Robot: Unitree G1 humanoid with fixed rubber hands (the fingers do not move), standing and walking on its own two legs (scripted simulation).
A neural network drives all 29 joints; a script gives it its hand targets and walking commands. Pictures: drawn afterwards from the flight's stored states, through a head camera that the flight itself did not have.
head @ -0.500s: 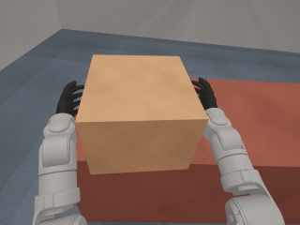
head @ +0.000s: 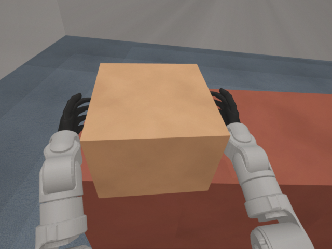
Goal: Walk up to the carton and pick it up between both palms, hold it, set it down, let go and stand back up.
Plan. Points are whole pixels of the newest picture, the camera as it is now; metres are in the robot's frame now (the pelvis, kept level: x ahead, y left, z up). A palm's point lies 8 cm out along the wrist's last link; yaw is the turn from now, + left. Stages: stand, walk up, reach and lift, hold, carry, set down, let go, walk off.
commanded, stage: hold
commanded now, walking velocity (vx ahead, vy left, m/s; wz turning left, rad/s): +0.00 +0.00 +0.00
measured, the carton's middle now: (152, 124) +0.40 +0.01 +0.13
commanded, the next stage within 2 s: none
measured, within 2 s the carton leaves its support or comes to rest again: neither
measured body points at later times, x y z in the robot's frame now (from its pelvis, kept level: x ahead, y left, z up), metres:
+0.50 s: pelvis +0.00 -0.01 +0.00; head -0.05 +0.02 +0.45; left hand +0.36 +0.18 +0.18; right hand +0.37 -0.17 +0.18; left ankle +0.01 +0.12 -0.75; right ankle +0.01 -0.12 -0.75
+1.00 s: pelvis +0.00 +0.00 +0.00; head -0.04 +0.02 +0.45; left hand +0.36 +0.18 +0.18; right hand +0.37 -0.17 +0.19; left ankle +0.01 +0.12 -0.75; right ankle +0.01 -0.12 -0.75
